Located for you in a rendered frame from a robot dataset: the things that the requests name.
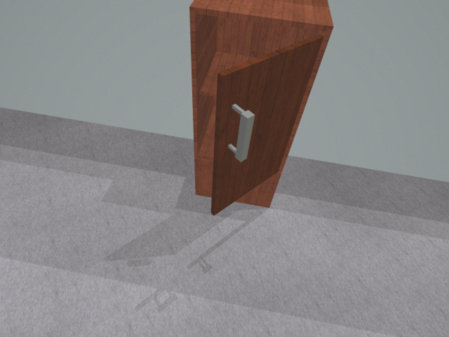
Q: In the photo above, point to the handle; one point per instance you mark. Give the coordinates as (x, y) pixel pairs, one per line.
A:
(245, 130)

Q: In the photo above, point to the cupboard door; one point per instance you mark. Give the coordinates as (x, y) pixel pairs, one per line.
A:
(272, 87)

